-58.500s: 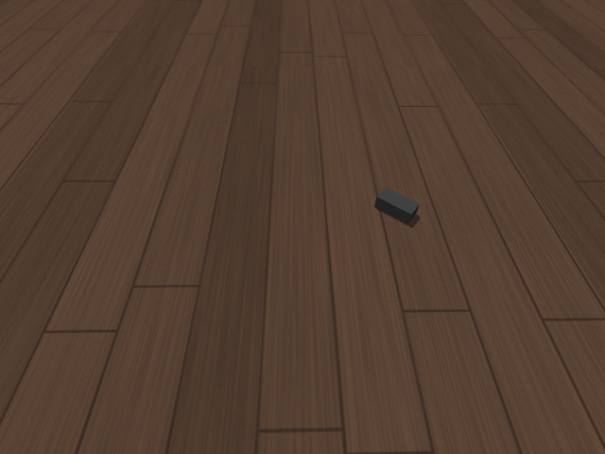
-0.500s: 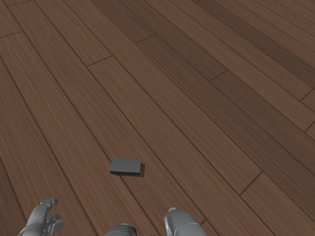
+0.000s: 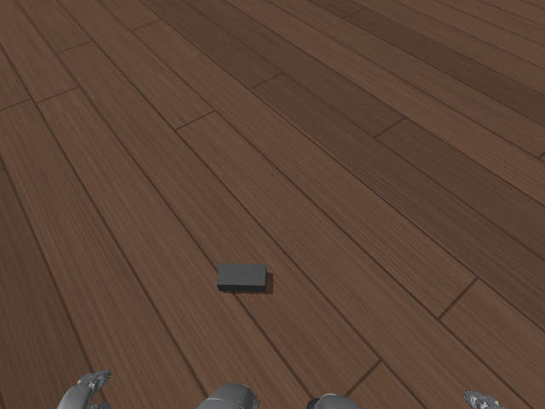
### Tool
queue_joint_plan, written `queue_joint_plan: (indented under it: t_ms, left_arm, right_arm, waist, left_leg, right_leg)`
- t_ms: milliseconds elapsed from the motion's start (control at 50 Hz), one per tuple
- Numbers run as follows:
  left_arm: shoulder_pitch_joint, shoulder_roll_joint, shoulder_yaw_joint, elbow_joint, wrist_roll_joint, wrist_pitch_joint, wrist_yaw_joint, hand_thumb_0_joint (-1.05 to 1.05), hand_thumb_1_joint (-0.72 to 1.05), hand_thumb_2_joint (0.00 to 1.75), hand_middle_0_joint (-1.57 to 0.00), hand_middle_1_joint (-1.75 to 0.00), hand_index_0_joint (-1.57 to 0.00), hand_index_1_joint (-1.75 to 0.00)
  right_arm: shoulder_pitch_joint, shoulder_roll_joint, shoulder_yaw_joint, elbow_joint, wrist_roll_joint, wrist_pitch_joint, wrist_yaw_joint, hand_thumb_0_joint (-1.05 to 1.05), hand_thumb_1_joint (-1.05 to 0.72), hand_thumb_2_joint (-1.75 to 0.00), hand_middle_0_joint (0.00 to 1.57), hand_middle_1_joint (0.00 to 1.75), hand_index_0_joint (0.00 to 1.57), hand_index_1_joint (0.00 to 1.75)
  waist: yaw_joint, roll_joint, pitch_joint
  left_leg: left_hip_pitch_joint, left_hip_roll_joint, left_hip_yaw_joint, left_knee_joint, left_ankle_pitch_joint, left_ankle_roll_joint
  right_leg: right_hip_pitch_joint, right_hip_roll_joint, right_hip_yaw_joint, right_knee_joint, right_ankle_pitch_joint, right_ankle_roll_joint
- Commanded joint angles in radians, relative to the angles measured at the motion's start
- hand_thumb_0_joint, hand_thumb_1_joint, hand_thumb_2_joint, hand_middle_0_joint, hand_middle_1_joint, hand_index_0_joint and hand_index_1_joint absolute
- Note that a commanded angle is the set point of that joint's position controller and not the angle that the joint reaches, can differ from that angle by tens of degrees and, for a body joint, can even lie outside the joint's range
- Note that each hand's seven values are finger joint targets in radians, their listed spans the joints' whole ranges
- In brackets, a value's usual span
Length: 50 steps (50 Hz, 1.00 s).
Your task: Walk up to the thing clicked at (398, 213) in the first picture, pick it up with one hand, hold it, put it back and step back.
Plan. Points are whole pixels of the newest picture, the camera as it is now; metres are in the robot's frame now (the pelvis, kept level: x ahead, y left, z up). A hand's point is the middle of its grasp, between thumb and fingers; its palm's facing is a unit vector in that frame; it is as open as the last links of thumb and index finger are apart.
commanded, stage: step back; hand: left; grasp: from above
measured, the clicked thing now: (242, 277) +0.59 +0.16 -0.73
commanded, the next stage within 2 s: none
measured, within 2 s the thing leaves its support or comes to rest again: neither
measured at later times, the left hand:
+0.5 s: hand out of the picture -0.09 +0.28 -0.17, palm faces -0.05 -0.92 -0.38, open 7.3 cm
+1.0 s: hand out of the picture -0.21 +0.23 -0.16, palm faces +0.05 -0.93 -0.36, open 7.3 cm
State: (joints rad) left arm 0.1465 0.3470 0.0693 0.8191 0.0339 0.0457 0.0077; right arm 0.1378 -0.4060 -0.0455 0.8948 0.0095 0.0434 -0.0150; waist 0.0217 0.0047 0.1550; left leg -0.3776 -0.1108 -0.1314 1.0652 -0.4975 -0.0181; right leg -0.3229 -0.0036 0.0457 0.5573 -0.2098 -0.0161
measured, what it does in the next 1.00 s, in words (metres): walks backwards: left foot, then right foot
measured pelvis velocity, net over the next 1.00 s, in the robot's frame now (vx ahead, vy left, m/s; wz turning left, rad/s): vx -0.35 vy -0.03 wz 0.06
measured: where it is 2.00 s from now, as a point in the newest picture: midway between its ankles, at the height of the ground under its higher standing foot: outside the picture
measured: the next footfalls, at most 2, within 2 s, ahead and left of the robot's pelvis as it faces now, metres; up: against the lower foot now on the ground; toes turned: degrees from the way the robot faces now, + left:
left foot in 0.10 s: -0.03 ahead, +0.13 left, +0.00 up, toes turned -1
right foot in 0.54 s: -0.19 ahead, -0.14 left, +0.00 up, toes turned -1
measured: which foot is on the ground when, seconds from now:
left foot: up 0.00-0.08, down 0.10-0.58, up 0.60-0.92, down 0.94-1.00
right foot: down 0.00-0.14, up 0.16-0.52, down 0.54-0.96, up 0.98-1.00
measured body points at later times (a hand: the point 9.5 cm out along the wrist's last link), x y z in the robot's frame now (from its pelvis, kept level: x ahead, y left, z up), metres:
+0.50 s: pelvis -0.17 +0.00 -0.01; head -0.10 +0.02 +0.43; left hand -0.08 +0.32 -0.14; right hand -0.03 -0.31 -0.10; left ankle -0.07 +0.13 -0.73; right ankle -0.22 -0.14 -0.71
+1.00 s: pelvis -0.35 -0.03 -0.01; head -0.29 -0.01 +0.43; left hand -0.21 +0.28 -0.13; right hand -0.28 -0.34 -0.13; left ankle -0.36 +0.08 -0.73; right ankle -0.24 -0.14 -0.72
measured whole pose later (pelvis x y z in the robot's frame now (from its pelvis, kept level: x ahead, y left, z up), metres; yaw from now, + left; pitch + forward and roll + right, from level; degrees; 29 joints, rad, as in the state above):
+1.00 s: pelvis -0.35 -0.03 -0.01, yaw +3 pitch -4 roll +2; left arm 0.08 0.39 0.08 0.73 0.03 0.09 0.01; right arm 0.23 -0.34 -0.04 0.89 -0.03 0.03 -0.02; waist 0.00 -0.10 0.21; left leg -0.23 -0.07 0.01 0.65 -0.35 0.03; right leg -0.46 -0.04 0.00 0.78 -0.34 -0.02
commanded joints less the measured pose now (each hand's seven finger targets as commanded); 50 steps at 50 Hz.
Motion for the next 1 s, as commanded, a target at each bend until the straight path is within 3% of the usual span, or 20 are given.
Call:
queue_joint_plan:
  t_ms: [0, 80, 100, 120, 140, 160, 220, 400, 520, 540, 560, 580, 600, 660, 800, 900, 920, 940, 960, 980]
  left_arm:
    - [-0.008, 0.246, 0.071, -0.109, 0.005, -0.020, 0.025, 0.00, 0.90, 0.90, -0.20, -0.30, -0.20, -0.30]
    - [-0.020, 0.240, 0.055, -0.126, -0.019, 0.013, 0.009, 0.00, 0.90, 0.90, -0.20, -0.30, -0.20, -0.30]
    - [0.009, 0.204, 0.048, -0.132, -0.022, 0.016, 0.007, 0.00, 0.90, 0.90, -0.20, -0.30, -0.20, -0.30]
    - [-0.023, 0.200, 0.053, -0.141, -0.020, 0.012, 0.014, 0.00, 0.90, 0.90, -0.20, -0.30, -0.20, -0.30]
    - [-0.096, 0.243, 0.075, -0.142, -0.005, 0.011, 0.027, 0.00, 0.90, 0.90, -0.20, -0.30, -0.20, -0.30]
    - [-0.090, 0.268, 0.078, -0.129, -0.004, 0.012, 0.024, 0.00, 0.90, 0.90, -0.20, -0.30, -0.20, -0.30]
    - [0.064, 0.225, 0.075, -0.067, -0.029, 0.016, 0.011, 0.00, 0.90, 0.90, -0.20, -0.30, -0.20, -0.30]
    - [0.046, 0.207, 0.066, -0.089, -0.014, 0.002, 0.007, 0.00, 0.90, 0.90, -0.20, -0.30, -0.20, -0.30]
    - [0.248, 0.219, 0.084, 0.021, -0.001, -0.002, -0.016, 0.00, 0.90, 0.90, -0.20, -0.30, -0.20, -0.30]
    - [0.227, 0.268, 0.097, 0.011, 0.015, -0.006, -0.018, 0.00, 0.90, 0.90, -0.20, -0.30, -0.20, -0.30]
    - [0.170, 0.357, 0.120, -0.029, 0.018, -0.007, -0.022, 0.00, 0.90, 0.90, -0.20, -0.30, -0.20, -0.30]
    - [0.070, 0.443, 0.130, -0.082, 0.023, -0.002, -0.016, 0.00, 0.90, 0.90, -0.20, -0.30, -0.20, -0.30]
    - [-0.009, 0.405, 0.121, -0.107, 0.017, -0.006, -0.011, 0.00, 0.90, 0.90, -0.20, -0.30, -0.20, -0.30]
    - [-0.121, 0.256, 0.088, -0.129, 0.012, -0.010, -0.003, 0.00, 0.90, 0.90, -0.20, -0.30, -0.20, -0.30]
    - [0.049, 0.233, 0.089, -0.139, 0.018, -0.003, 0.020, 0.00, 0.90, 0.90, -0.20, -0.30, -0.20, -0.30]
    - [-0.004, 0.249, 0.070, -0.166, -0.006, 0.023, 0.013, 0.00, 0.90, 0.90, -0.20, -0.30, -0.20, -0.30]
    - [0.003, 0.217, 0.058, -0.177, -0.009, 0.028, 0.008, 0.00, 0.90, 0.90, -0.20, -0.30, -0.20, -0.30]
    - [-0.008, 0.179, 0.050, -0.187, -0.016, 0.027, 0.005, 0.00, 0.90, 0.90, -0.20, -0.30, -0.20, -0.30]
    - [-0.085, 0.226, 0.073, -0.195, -0.014, 0.027, 0.016, 0.00, 0.90, 0.90, -0.20, -0.30, -0.20, -0.30]
    - [-0.090, 0.263, 0.082, -0.183, -0.004, 0.031, 0.019, 0.00, 0.90, 0.90, -0.20, -0.30, -0.20, -0.30]
  right_arm:
    - [0.057, -0.146, -0.034, -0.080, -0.008, -0.034, -0.020, 0.00, -0.90, -0.90, 0.20, 0.30, 0.20, 0.30]
    - [0.123, -0.152, -0.060, -0.053, -0.041, -0.047, -0.017, 0.00, -0.90, -0.90, 0.20, 0.30, 0.20, 0.30]
    - [0.105, -0.232, -0.081, -0.062, -0.056, -0.047, -0.015, 0.00, -0.90, -0.90, 0.20, 0.30, 0.20, 0.30]
    - [0.034, -0.335, -0.096, -0.087, -0.062, -0.042, -0.005, 0.00, -0.90, -0.90, 0.20, 0.30, 0.20, 0.30]
    - [0.019, -0.370, -0.104, -0.102, -0.051, -0.046, -0.007, 0.00, -0.90, -0.90, 0.20, 0.30, 0.20, 0.30]
    - [-0.036, -0.339, -0.099, -0.108, -0.050, -0.054, -0.017, 0.00, -0.90, -0.90, 0.20, 0.30, 0.20, 0.30]
    - [-0.109, -0.211, -0.061, -0.125, -0.050, -0.055, -0.020, 0.00, -0.90, -0.90, 0.20, 0.30, 0.20, 0.30]
    - [0.042, -0.233, -0.083, -0.135, -0.037, -0.045, -0.025, 0.00, -0.90, -0.90, 0.20, 0.30, 0.20, 0.30]
    - [-0.072, -0.253, -0.085, -0.166, -0.031, -0.015, -0.017, 0.00, -0.90, -0.90, 0.20, 0.30, 0.20, 0.30]
    - [-0.053, -0.214, -0.075, -0.169, -0.023, -0.013, -0.016, 0.00, -0.90, -0.90, 0.20, 0.30, 0.20, 0.30]
    - [-0.043, -0.147, -0.056, -0.183, -0.015, -0.016, -0.024, 0.00, -0.90, -0.90, 0.20, 0.30, 0.20, 0.30]
    - [-0.076, -0.185, -0.076, -0.183, -0.023, -0.016, -0.044, 0.00, -0.90, -0.90, 0.20, 0.30, 0.20, 0.30]
    - [-0.034, -0.224, -0.087, -0.150, -0.019, -0.016, -0.044, 0.00, -0.90, -0.90, 0.20, 0.30, 0.20, 0.30]
    - [0.073, -0.176, -0.063, -0.092, -0.013, -0.019, -0.029, 0.00, -0.90, -0.90, 0.20, 0.30, 0.20, 0.30]
    - [0.066, -0.140, -0.041, -0.116, -0.029, -0.047, -0.038, 0.00, -0.90, -0.90, 0.20, 0.30, 0.20, 0.30]
    - [0.208, -0.147, -0.057, -0.057, -0.037, -0.049, -0.029, 0.00, -0.90, -0.90, 0.20, 0.30, 0.20, 0.30]
    - [0.199, -0.184, -0.069, -0.060, -0.045, -0.048, -0.029, 0.00, -0.90, -0.90, 0.20, 0.30, 0.20, 0.30]
    - [0.172, -0.280, -0.089, -0.072, -0.060, -0.046, -0.029, 0.00, -0.90, -0.90, 0.20, 0.30, 0.20, 0.30]
    - [0.105, -0.370, -0.101, -0.104, -0.055, -0.040, -0.023, 0.00, -0.90, -0.90, 0.20, 0.30, 0.20, 0.30]
    - [0.015, -0.372, -0.107, -0.128, -0.055, -0.052, -0.034, 0.00, -0.90, -0.90, 0.20, 0.30, 0.20, 0.30]
  waist:
    - [0.005, -0.206, -0.241]
    - [-0.028, -0.142, -0.240]
    - [-0.017, 0.040, -0.231]
    - [-0.029, 0.235, -0.180]
    - [-0.088, 0.266, -0.131]
    - [-0.054, 0.224, -0.100]
    - [0.046, 0.118, -0.107]
    - [-0.063, 0.187, -0.224]
    - [0.029, 0.186, -0.258]
    - [0.020, 0.040, -0.216]
    - [0.024, -0.224, -0.151]
    - [0.063, -0.348, -0.099]
    - [0.020, -0.309, -0.052]
    - [-0.061, -0.157, -0.050]
    - [0.045, -0.218, -0.187]
    - [-0.024, -0.144, -0.254]
    - [-0.020, -0.054, -0.255]
    - [-0.014, 0.187, -0.233]
    - [-0.058, 0.236, -0.179]
    - [-0.040, 0.239, -0.126]
  left_leg:
    - [-0.064, 0.087, 0.046, -0.326, -0.037, -0.002]
    - [0.209, 0.104, 0.082, -0.723, 0.381, 0.027]
    - [0.309, 0.266, -0.138, -0.735, 0.422, 0.077]
    - [0.217, 0.465, -0.365, -0.767, 0.501, 0.200]
    - [0.011, 0.558, -0.475, -0.804, 0.462, 0.323]
    - [-0.033, 0.557, -0.434, -0.799, 0.449, 0.331]
    - [0.124, 0.316, -0.058, -0.692, 0.620, 0.184]
    - [0.372, 0.385, -0.102, -0.606, 0.671, 0.269]
    - [0.066, 0.308, -0.051, -0.558, 0.318, 0.148]
    - [-0.067, 0.221, -0.016, -0.455, 0.179, 0.092]
    - [-0.242, 0.024, 0.057, -0.253, -0.021, 0.026]
    - [-0.137, 0.035, 0.030, -0.013, -0.132, 0.002]
    - [-0.076, 0.059, -0.022, 0.089, -0.084, 0.005]
    - [-0.081, -0.024, -0.018, 0.151, 0.070, 0.011]
    - [-0.153, 0.048, 0.072, -0.177, -0.057, -0.017]
    - [0.143, 0.066, 0.166, -0.678, 0.295, 0.030]
    - [0.212, 0.150, 0.036, -0.701, 0.328, 0.059]
    - [0.261, 0.380, -0.282, -0.717, 0.472, 0.151]
    - [0.061, 0.533, -0.412, -0.746, 0.503, 0.312]
    - [-0.067, 0.603, -0.473, -0.769, 0.507, 0.362]
  right_leg:
    - [0.352, -0.218, 0.204, -0.051, 0.446, -0.200]
    - [0.149, -0.129, 0.126, 0.099, 0.275, -0.087]
    - [-0.053, -0.030, 0.080, 0.193, 0.028, -0.040]
    - [-0.186, 0.124, 0.029, 0.359, -0.374, 0.001]
    - [-0.100, 0.090, 0.154, 0.559, -0.447, 0.015]
    - [-0.087, 0.062, 0.183, 0.674, -0.387, 0.008]
    - [-0.190, 0.135, 0.185, 0.745, -0.239, -0.003]
    - [-0.126, 0.045, 0.083, 0.354, -0.310, 0.066]
    - [0.222, 0.012, -0.027, -0.116, -0.078, -0.022]
    - [0.217, -0.075, 0.152, -0.166, -0.172, -0.058]
    - [0.167, -0.254, 0.407, -0.251, -0.218, -0.131]
    - [-0.120, -0.418, 0.548, -0.333, -0.242, -0.279]
    - [-0.225, -0.415, 0.532, -0.350, -0.273, -0.278]
    - [-0.114, -0.174, 0.135, -0.224, -0.023, -0.136]
    - [0.334, -0.241, 0.148, -0.071, 0.388, -0.203]
    - [0.207, -0.205, 0.111, 0.076, 0.300, -0.123]
    - [0.086, -0.157, 0.091, 0.117, 0.144, -0.078]
    - [-0.138, -0.012, -0.007, 0.302, -0.147, -0.022]
    - [-0.128, 0.060, 0.043, 0.502, -0.427, 0.007]
    - [-0.081, 0.023, 0.157, 0.687, -0.433, 0.007]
